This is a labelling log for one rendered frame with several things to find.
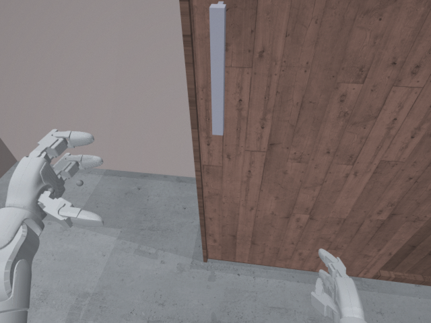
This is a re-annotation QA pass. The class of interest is left robot hand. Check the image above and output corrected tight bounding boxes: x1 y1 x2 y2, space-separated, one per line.
5 129 104 229

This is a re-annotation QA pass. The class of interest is wardrobe door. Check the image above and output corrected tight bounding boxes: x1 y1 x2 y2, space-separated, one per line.
190 0 431 278
380 218 431 276

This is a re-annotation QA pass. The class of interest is handle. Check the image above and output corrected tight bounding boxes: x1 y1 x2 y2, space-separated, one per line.
209 1 226 135

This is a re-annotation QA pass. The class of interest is right robot hand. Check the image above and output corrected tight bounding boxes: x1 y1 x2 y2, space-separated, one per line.
311 248 365 323

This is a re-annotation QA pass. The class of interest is left robot forearm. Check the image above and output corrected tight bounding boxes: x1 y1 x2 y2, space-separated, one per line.
0 207 44 323

